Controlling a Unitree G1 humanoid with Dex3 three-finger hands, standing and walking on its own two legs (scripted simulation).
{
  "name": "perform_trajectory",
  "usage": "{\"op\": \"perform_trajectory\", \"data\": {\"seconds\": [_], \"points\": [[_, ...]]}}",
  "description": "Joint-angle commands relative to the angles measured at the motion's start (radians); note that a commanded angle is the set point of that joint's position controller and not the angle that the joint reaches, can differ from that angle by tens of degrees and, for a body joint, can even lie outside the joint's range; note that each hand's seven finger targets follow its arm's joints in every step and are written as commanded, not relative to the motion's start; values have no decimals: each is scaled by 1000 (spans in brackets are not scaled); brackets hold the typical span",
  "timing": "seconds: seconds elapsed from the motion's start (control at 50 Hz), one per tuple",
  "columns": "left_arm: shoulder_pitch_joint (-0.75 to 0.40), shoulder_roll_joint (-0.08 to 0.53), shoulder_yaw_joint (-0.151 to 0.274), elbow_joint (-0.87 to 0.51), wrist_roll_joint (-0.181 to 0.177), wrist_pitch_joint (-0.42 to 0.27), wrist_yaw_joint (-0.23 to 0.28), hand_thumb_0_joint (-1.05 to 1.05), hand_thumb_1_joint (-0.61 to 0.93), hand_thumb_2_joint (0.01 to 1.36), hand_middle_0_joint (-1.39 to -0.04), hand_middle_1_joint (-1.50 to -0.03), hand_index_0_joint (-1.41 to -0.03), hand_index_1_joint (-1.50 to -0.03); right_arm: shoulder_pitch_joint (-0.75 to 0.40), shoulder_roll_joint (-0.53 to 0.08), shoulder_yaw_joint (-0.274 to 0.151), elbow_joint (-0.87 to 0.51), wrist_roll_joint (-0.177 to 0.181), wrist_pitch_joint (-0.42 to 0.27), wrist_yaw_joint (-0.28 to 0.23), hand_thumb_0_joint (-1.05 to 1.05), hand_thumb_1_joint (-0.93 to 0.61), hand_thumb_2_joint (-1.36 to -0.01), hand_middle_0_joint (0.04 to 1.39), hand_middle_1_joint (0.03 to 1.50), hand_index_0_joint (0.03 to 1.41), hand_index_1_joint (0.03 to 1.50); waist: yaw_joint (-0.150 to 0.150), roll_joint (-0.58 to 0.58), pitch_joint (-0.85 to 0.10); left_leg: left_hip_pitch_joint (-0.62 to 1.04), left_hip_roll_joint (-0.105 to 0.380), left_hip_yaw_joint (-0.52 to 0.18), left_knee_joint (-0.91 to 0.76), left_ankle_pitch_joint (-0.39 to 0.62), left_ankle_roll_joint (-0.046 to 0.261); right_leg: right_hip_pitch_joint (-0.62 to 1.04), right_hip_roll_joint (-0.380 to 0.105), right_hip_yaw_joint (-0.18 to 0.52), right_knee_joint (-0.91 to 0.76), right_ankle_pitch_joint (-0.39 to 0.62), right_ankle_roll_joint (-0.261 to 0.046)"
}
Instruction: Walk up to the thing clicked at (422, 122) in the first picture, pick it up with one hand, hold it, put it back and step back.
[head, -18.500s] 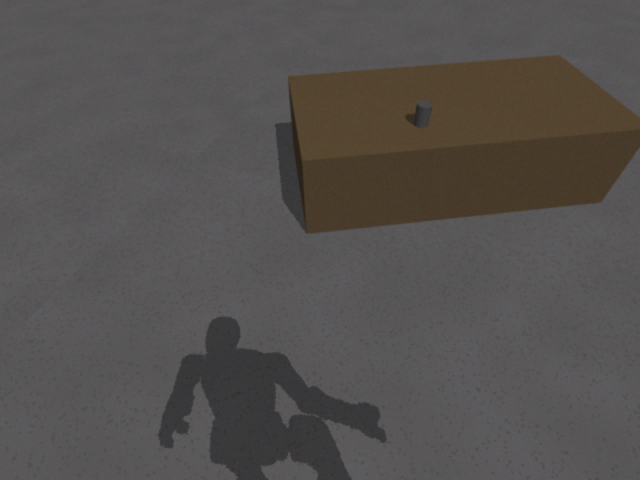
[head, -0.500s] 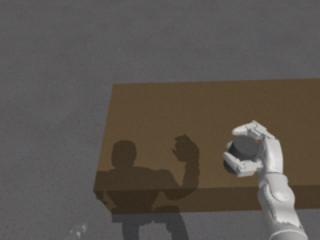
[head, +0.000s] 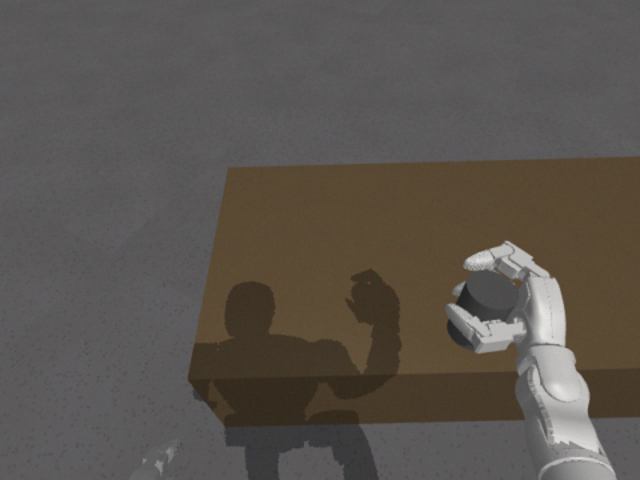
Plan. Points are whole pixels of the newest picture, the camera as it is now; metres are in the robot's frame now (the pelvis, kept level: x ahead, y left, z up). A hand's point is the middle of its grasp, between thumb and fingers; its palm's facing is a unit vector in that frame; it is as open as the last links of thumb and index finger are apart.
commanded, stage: hold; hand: right
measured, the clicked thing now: (480, 311) +0.33 -0.17 +0.03
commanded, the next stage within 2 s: crouch in 0.50 s
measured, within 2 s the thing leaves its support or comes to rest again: neither
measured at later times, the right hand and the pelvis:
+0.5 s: hand (482, 297) +0.34 -0.17 +0.05, palm faces +0.11 +0.99 -0.01, open 8.5 cm; pelvis +0.00 +0.00 +0.00, yaw +0 degrees
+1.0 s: hand (458, 294) +0.39 -0.17 -0.03, palm faces +0.09 +1.00 +0.00, open 8.5 cm; pelvis -0.01 +0.00 -0.05, yaw +1 degrees
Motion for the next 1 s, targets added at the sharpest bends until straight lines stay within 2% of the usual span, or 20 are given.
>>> {"op": "perform_trajectory", "data": {"seconds": [0.0, 0.08, 0.12, 0.16, 0.26, 0.3, 0.34, 0.38, 0.4, 0.44, 0.5, 0.54, 0.6, 0.66, 0.7, 0.78, 0.84, 0.92, 0.94, 0.98], "points": [[-40, 129, 50, -118, 3, -48, 9, 0, 907, 891, -192, -296, -201, -286, -337, -138, -62, -267, 21, -87, -9, 0, -340, -1327, 1357, 1453, 1385, 1452, 3, -11, -270, 46, -24, 7, -121, 230, 13, 173, 29, -2, -106, 159, -30], [-37, 131, 47, -122, 4, -50, 9, 0, 907, 890, -190, -295, -200, -284, -309, -116, -33, -273, 18, -90, -5, 0, -338, -1321, 1347, 1443, 1376, 1443, 7, -9, -293, 39, -28, 12, -115, 232, 15, 194, 26, 3, -110, 165, -27], [-24, 135, 54, -114, 3, -47, 13, 0, 910, 888, -189, -294, -201, -283, -315, -151, -64, -276, 15, -92, -11, 0, -317, -1325, 1347, 1451, 1378, 1451, 0, -1, -317, 69, -27, 9, -114, 267, 13, 206, 27, 1, -102, 201, -28], [-24, 128, 49, -118, 3, -49, 14, 0, 911, 888, -189, -295, -201, -283, -310, -118, -30, -278, 19, -89, -4, 0, -329, -1325, 1347, 1448, 1377, 1448, 12, 22, -301, 64, -23, 4, -117, 275, 10, 193, 28, -3, -98, 196, -33], [-32, 119, 42, -113, 3, -51, 15, 0, 906, 890, -190, -294, -199, -284, -277, -120, -48, -219, 22, -79, -1, 0, -315, -1318, 1344, 1445, 1374, 1445, 5, 36, -259, 58, -21, 4, -122, 274, 6, 160, 31, -5, -94, 193, -36], [-22, 127, 51, -112, 5, -47, 16, 0, 914, 885, -189, -295, -203, -281, -361, -170, -75, -308, 18, -95, -7, 0, -313, -1320, 1346, 1447, 1376, 1447, -1, 5, -313, 79, -15, -7, -117, 308, 4, 180, 33, -10, -81, 217, -38], [-20, 124, 48, -115, 4, -50, 13, 0, 916, 886, -190, -296, -202, -283, -289, -109, -33, -244, 17, -85, 2, 0, -329, -1315, 1346, 1441, 1374, 1441, 10, 21, -307, 71, -20, 1, -108, 322, 6, 185, 31, -7, -82, 233, -37], [-21, 132, 49, -116, 3, -46, 14, 0, 911, 889, -191, -295, -202, -284, -318, -165, -78, -267, 14, -90, 0, 0, -330, -1311, 1341, 1436, 1369, 1435, -2, -15, -331, 73, -21, 1, -104, 329, 10, 214, 29, -5, -83, 252, -32], [-16, 135, 55, -115, 4, -43, 15, 0, 912, 888, -190, -294, -201, -283, -344, -162, -60, -291, 12, -93, 1, 0, -317, -1304, 1336, 1430, 1365, 1430, 3, -20, -335, 78, -21, 2, -106, 332, 10, 210, 31, -6, -85, 253, -31], [-24, 118, 41, -123, 1, -47, 12, 0, 915, 887, -190, -297, -203, -283, -279, -95, -25, -240, 20, -80, 8, 0, -330, -1305, 1336, 1429, 1363, 1429, 9, 19, -310, 66, -24, 8, -108, 321, 10, 202, 28, -3, -90, 248, -32], [-23, 128, 50, -117, 2, -44, 15, 0, 915, 887, -190, -295, -202, -282, -329, -151, -62, -273, 16, -84, -6, 0, -325, -1310, 1338, 1435, 1367, 1435, -1, -11, -298, 72, -23, 8, -116, 295, 12, 202, 28, -3, -100, 227, -29], [-21, 124, 47, -118, 2, -47, 10, 0, 915, 887, -190, -296, -203, -283, -273, -108, -40, -222, 16, -73, -3, 0, -329, -1313, 1344, 1439, 1372, 1439, 6, 11, -283, 64, -27, 14, -115, 298, 12, 190, 27, -1, -103, 232, -29], [-11, 130, 54, -110, 3, -41, 13, 0, 922, 892, -193, -302, -206, -289, -346, -151, -62, -260, 13, -85, -7, 0, -385, -1269, 1329, 1394, 1347, 1394, 4, 0, -289, 71, -23, 8, -115, 297, 11, 190, 28, -3, -99, 225, -31], [-17, 126, 50, -111, 5, -43, 6, 0, 923, 886, -192, -301, -207, -285, -309, -92, -31, -158, 16, -78, 2, 0, -348, -1316, 1341, 1439, 1369, 1440, 19, 35, -241, 22, -24, 7, -104, 276, 10, 148, 27, -3, -88, 199, -35], [-16, 137, 59, -100, 9, -43, 9, 0, 924, 881, -192, -301, -210, -284, -388, -138, -65, -161, 13, -98, 5, 0, -352, -1300, 1330, 1422, 1355, 1423, 22, 19, -238, -4, -22, 3, -95, 241, 12, 131, 26, 0, -78, 166, -35], [-15, 135, 57, -87, 19, -49, 3, 0, 918, 884, -197, -304, -212, -289, -470, -133, -85, -19, 11, -141, 22, 0, -354, -1331, 1336, 1445, 1366, 1445, 46, 43, -222, -115, -16, -16, -42, 159, 10, 29, 28, 5, -10, 80, -41], [4, 140, 60, -83, 28, -57, -2, 0, 923, 878, -196, -304, -215, -285, -570, -166, -104, 21, 5, -191, 36, 0, -379, -1336, 1334, 1441, 1363, 1441, 59, 32, -314, -198, -11, -40, 37, 123, 11, -43, 27, 12, 80, 48, -42], [57, 156, 63, -69, 40, -57, -12, 0, 923, 883, -198, -309, -218, -289, -648, -222, -158, 186, -4, -241, 50, 0, -347, -1300, 1290, 1398, 1321, 1398, 68, 14, -409, -335, -28, -19, 180, 166, 15, -140, 24, 23, 205, 104, -40], [82, 161, 72, -70, 47, -55, -16, 0, 927, 880, -193, -305, -215, -282, -719, -242, -160, 140, -9, -262, 48, 0, -327, -1304, 1288, 1401, 1321, 1401, 67, -15, -501, -347, -27, -23, 211, 199, 14, -136, 23, 25, 241, 145, -42], [91, 171, 68, -73, 55, -51, -23, 0, 930, 878, -192, -305, -215, -282, -775, -260, -177, 201, -11, -281, 54, 0, -347, -1301, 1298, 1403, 1328, 1403, 74, -59, -551, -436, -34, -14, 263, 183, 21, -145, 17, 30, 295, 171, -38]]}}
